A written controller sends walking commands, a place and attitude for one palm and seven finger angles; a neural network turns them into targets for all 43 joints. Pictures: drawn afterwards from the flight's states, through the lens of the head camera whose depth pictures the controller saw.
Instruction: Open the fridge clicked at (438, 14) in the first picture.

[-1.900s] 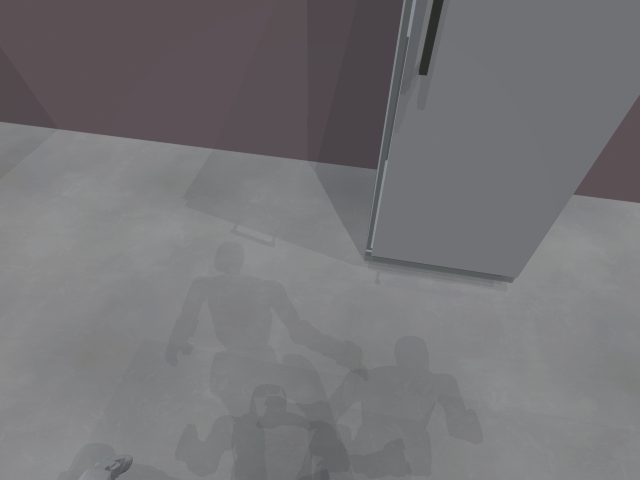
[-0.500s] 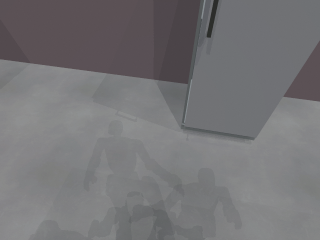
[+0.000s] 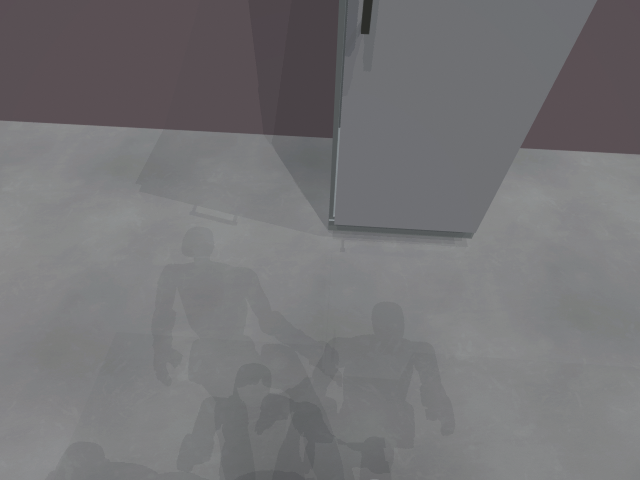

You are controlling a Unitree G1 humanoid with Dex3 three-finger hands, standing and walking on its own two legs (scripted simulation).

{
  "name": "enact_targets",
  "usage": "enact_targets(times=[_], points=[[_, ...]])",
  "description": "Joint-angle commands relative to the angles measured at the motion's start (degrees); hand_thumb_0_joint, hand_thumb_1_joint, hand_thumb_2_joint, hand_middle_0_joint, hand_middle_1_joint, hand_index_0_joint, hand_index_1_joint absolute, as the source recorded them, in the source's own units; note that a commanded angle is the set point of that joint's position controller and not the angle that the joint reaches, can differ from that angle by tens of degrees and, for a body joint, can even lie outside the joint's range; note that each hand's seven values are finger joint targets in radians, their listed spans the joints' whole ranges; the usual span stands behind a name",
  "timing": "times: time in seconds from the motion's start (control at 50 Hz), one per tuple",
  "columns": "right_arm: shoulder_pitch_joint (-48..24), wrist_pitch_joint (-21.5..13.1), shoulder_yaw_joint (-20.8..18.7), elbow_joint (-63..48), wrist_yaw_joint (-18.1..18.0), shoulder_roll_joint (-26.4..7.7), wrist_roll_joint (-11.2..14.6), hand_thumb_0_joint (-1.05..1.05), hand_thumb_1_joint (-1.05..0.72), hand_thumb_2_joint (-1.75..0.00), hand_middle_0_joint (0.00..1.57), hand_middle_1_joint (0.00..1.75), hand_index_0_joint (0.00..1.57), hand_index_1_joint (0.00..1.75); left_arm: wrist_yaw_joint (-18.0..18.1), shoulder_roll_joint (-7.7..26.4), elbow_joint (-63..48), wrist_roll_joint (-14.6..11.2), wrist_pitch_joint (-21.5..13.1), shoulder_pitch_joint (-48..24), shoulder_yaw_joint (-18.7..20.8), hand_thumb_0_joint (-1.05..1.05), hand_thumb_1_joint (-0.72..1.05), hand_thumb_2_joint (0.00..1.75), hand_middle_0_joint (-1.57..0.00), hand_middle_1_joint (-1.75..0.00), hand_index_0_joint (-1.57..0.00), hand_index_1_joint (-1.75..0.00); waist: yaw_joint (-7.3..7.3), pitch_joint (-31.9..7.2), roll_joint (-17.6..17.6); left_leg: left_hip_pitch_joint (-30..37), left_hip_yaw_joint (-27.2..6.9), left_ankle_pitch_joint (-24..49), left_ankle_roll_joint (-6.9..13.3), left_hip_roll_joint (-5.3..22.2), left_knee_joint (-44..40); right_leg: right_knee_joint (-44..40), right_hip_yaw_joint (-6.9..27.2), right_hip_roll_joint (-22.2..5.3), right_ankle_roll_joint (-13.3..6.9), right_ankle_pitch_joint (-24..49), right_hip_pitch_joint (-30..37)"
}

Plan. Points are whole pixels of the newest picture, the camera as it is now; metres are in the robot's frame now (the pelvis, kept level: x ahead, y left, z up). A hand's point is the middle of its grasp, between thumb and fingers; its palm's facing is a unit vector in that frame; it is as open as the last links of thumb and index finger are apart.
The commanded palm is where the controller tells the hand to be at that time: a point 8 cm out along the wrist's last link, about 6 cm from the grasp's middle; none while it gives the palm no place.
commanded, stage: walk to a spot facing it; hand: left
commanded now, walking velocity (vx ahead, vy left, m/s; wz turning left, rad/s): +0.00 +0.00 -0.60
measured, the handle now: out of the picture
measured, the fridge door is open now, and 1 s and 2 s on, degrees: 0 0 0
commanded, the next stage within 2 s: turn to face it in 1.28 s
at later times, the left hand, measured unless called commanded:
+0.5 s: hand out of the picture +0.07 +0.18 -0.14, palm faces -0.17 -0.95 -0.25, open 7.4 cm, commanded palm none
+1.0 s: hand (257, 366) +0.30 +0.13 -0.16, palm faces -0.55 -0.82 -0.17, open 7.4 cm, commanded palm none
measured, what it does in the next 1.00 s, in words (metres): walks ahead, turning right: left foot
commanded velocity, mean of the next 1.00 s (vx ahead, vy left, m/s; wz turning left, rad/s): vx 0.23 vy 0.00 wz -0.60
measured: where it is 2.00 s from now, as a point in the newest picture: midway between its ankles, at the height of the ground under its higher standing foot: (396, 439)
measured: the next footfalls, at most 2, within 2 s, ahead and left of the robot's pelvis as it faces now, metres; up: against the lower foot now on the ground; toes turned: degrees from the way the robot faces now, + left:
left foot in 0.66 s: +0.11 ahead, +0.11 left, +0.00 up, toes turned -20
right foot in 1.18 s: +0.23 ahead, -0.22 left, +0.00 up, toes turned -49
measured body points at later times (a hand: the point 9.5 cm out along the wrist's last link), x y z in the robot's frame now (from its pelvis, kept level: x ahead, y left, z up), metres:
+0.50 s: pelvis +0.00 -0.02 +0.02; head +0.02 -0.03 +0.47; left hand +0.08 +0.23 -0.12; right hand +0.06 -0.30 -0.12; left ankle +0.03 +0.14 -0.67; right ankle +0.01 -0.10 -0.73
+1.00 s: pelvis +0.12 +0.00 +0.01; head +0.16 +0.01 +0.46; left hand +0.33 +0.17 -0.15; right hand -0.06 -0.16 -0.12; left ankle +0.07 +0.12 -0.73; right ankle +0.10 -0.17 -0.63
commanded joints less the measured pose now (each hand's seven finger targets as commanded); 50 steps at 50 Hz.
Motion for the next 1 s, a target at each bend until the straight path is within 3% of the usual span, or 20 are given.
enact_targets(times=[0.0,0.02,0.06,0.08,0.1,0.12,0.14,0.24,0.4,0.48,0.54,0.58,0.6,0.62,0.64,0.66,0.68,0.76,0.82,0.98], points=[[-2.37,-1.83,-4.04,-5.5,-0.97,-12.56,0.02,0.0,-0.9,-0.9,0.2,0.3,0.2,0.3,0.17,5.81,-5.74,-0.16,-0.98,1.72,3.08,0.0,0.9,0.9,-0.2,-0.3,-0.2,-0.3,0.77,-6.67,13.62,2.45,-12.97,13.67,10.39,18.92,-13.02,17.32,-6.17,-3.01,1.7,-12.8,-3.11],[-3.59,-1.87,-4.28,-6.26,-1.05,-12.16,-0.06,0.0,-0.9,-0.9,0.2,0.3,0.2,0.3,0.07,5.49,-5.88,-0.27,-0.96,2.86,3.38,0.0,0.9,0.9,-0.2,-0.3,-0.2,-0.3,1.44,-6.87,13.66,1.53,-11.23,16.55,10.51,19.65,-10.81,16.5,-5.29,-4.93,1.45,-13.78,-1.62],[-5.25,-1.38,-4.45,-6.73,-0.97,-11.81,-0.39,0.0,-0.9,-0.9,0.2,0.3,0.2,0.3,-0.17,4.99,-4.84,-0.15,-1.64,7.59,3.78,0.0,0.9,0.9,-0.2,-0.3,-0.2,-0.3,4.15,-6.55,8.97,-2.14,-4.02,15.61,5.8,15.25,0.48,3.64,-6.91,-5.05,1.03,-5.91,6.06],[-4.54,-0.75,-4.19,-7.12,-0.72,-10.01,-0.06,0.0,-0.9,-0.9,0.2,0.3,0.2,0.3,0.07,7.92,-4.18,0.3,-2.47,10.33,4.31,0.0,0.9,0.9,-0.2,-0.3,-0.2,-0.3,5.31,-6.93,-3.35,-6.28,0.74,6.52,1.04,8.89,14.11,-9.34,-0.42,-7.86,-0.23,6.93,8.99],[-2.87,-0.61,-3.26,-9.11,-0.53,-4.54,0.13,0.0,-0.9,-0.9,0.2,0.3,0.2,0.3,1.2,14.23,-4.45,0.96,-3.36,10.8,5.42,0.0,0.9,0.9,-0.2,-0.3,-0.2,-0.3,4.06,-4.56,-22.29,-22.34,1.01,-17.29,-2.9,-1.5,30.2,-18.07,26.33,-22.01,-4.92,24.0,11.95],[-4.16,-0.28,-3.33,-9.59,-0.83,-6.22,0.3,0.0,-0.9,-0.9,0.2,0.3,0.2,0.3,2.01,13.78,-4.78,-0.03,-2.94,11.8,5.32,0.0,0.9,0.9,-0.2,-0.3,-0.2,-0.3,4.64,-5.63,-15.11,-20.0,-7.95,-16.98,-1.84,-0.66,34.05,-20.21,26.65,-23.89,-8.43,24.58,9.63],[-2.47,-0.18,-3.62,-8.73,-0.64,-6.37,0.43,0.0,-0.9,-0.9,0.2,0.3,0.2,0.3,2.13,12.3,-5.7,-0.02,-2.78,7.83,5.2,0.0,0.9,0.9,-0.2,-0.3,-0.2,-0.3,2.05,-5.46,-11.12,-19.55,-9.21,-11.91,-1.46,1.19,34.77,-20.13,21.54,-21.28,-10.0,14.0,8.92],[-1.74,-0.56,-3.36,-6.79,-0.15,-6.05,-0.46,0.0,-0.9,-0.9,0.2,0.3,0.2,0.3,1.72,8.09,-6.29,-0.41,-3.83,5.61,4.55,0.0,0.9,0.9,-0.2,-0.3,-0.2,-0.3,1.19,-8.45,-2.81,-18.23,-8.18,-2.58,-2.69,1.08,32.03,-19.13,17.7,-13.91,-8.65,7.34,11.7],[-5.11,-1.93,-3.37,-9.35,0.72,-5.65,-0.65,0.0,-0.9,-0.9,0.2,0.3,0.2,0.3,0.89,8.32,-4.82,0.07,-5.08,10.06,5.0,0.0,0.9,0.9,-0.2,-0.3,-0.2,-0.3,3.07,-6.05,-5.65,-20.98,-7.62,-3.28,-2.96,0.46,22.4,-24.06,22.74,-12.9,-10.85,-12.33,14.17],[-5.88,-2.67,-3.22,-10.43,0.78,-4.94,-0.15,0.0,-0.9,-0.9,0.2,0.3,0.2,0.3,0.87,8.36,-5.02,0.34,-5.11,10.15,5.02,0.0,0.9,0.9,-0.2,-0.3,-0.2,-0.3,3.51,-5.22,-7.18,-15.17,-7.21,-5.19,-2.19,-1.48,12.77,-24.18,23.53,-11.82,-11.06,-10.89,10.91],[-3.44,-3.35,-3.12,-10.55,0.53,-4.67,0.3,0.0,-0.9,-0.9,0.2,0.3,0.2,0.3,0.78,9.2,-6.02,0.32,-4.73,7.95,5.35,0.0,0.9,0.9,-0.2,-0.3,-0.2,-0.3,2.67,-5.82,-8.12,-6.92,-6.85,-5.84,-1.09,-3.45,4.75,-22.59,23.67,-10.52,-10.71,-8.05,6.8],[2.47,-3.95,-3.23,-9.0,0.15,-4.93,0.58,0.0,-0.9,-0.9,0.2,0.3,0.2,0.3,0.74,8.99,-7.0,0.11,-4.46,4.51,5.45,0.0,0.9,0.9,-0.2,-0.3,-0.2,-0.3,-0.6,-6.12,-7.4,6.74,-6.5,-1.39,-0.38,-3.96,-4.96,-18.64,21.35,-7.79,-8.24,-10.39,-3.21],[7.85,-4.34,-3.59,-7.39,-0.54,-6.6,0.71,0.0,-0.9,-0.9,0.2,0.3,0.2,0.3,0.56,7.43,-7.9,-0.01,-4.36,2.27,5.18,0.0,0.9,0.9,-0.2,-0.3,-0.2,-0.3,-3.37,-7.27,-2.92,18.62,-7.9,-1.2,0.08,-1.83,-10.47,-13.24,18.09,-4.34,-5.91,-12.61,-11.85],[12.6,-4.56,-4.62,-6.24,-1.16,-11.57,0.32,0.0,-0.9,-0.9,0.2,0.3,0.2,0.3,0.04,3.95,-8.71,-0.45,-4.34,2.6,4.43,0.0,0.9,0.9,-0.2,-0.3,-0.2,-0.3,-5.7,-9.05,11.11,27.87,-20.06,-13.6,1.93,9.79,-17.08,-1.15,10.1,1.81,-3.24,-16.98,-22.33],[14.07,-4.38,-5.43,-6.85,-1.09,-15.76,-0.03,0.0,-0.9,-0.9,0.2,0.3,0.2,0.3,-0.38,2.6,-10.25,-0.59,-4.67,1.48,4.48,0.0,0.9,0.9,-0.2,-0.3,-0.2,-0.3,-5.99,-6.27,20.94,24.73,-36.32,-26.08,5.81,23.26,-24.91,13.32,0.17,2.8,-0.14,-17.65,-28.86],[11.4,-4.19,-4.81,-7.93,-0.98,-14.73,-0.06,0.0,-0.9,-0.9,0.2,0.3,0.2,0.3,-0.72,4.92,-10.73,0.05,-4.84,-0.98,5.15,0.0,0.9,0.9,-0.2,-0.3,-0.2,-0.3,-5.02,-0.77,13.26,14.04,-37.4,-27.62,8.8,26.12,-27.83,20.1,-0.3,-2.23,0.67,-13.27,-26.9],[7.47,-4.24,-3.9,-8.9,-0.62,-11.64,-0.17,0.0,-0.9,-0.9,0.2,0.3,0.2,0.3,-1.18,5.8,-9.55,0.46,-4.56,1.18,5.69,0.0,0.9,0.9,-0.2,-0.3,-0.2,-0.3,-1.76,0.07,10.21,9.13,-33.44,-26.87,8.76,23.07,-27.63,23.81,-1.1,-3.16,0.92,-9.1,-24.4],[7.88,-5.95,-2.12,-7.05,-1.07,-5.96,-0.14,0.0,-0.9,-0.9,0.2,0.3,0.2,0.3,-2.51,1.87,-5.83,1.06,-3.34,4.43,5.26,0.0,0.9,0.9,-0.2,-0.3,-0.2,-0.3,0.76,1.64,8.07,6.75,-11.42,-3.62,3.64,12.38,-24.27,33.01,-4.75,-4.6,2.15,3.41,-22.23],[13.6,-6.59,-1.43,-4.25,-1.54,-3.85,0.12,0.0,-0.9,-0.9,0.2,0.3,0.2,0.3,-2.26,0.28,-5.46,1.03,-2.75,3.44,4.78,0.0,0.9,0.9,-0.2,-0.3,-0.2,-0.3,0.25,1.79,10.19,10.55,-5.36,14.79,1.57,11.76,-21.02,35.39,-5.62,-5.44,2.61,6.47,-25.04],[23.5,-6.73,-1.24,1.43,-1.87,-3.16,-0.69,0.0,-0.9,-0.9,0.2,0.3,0.2,0.3,-2.93,-2.02,-8.35,0.62,-2.98,-10.66,2.88,0.0,0.9,0.9,-0.2,-0.3,-0.2,-0.3,-3.8,4.78,9.39,20.59,0.82,33.74,6.18,14.37,-18.19,18.73,-13.07,-6.77,1.72,5.39,-28.01]])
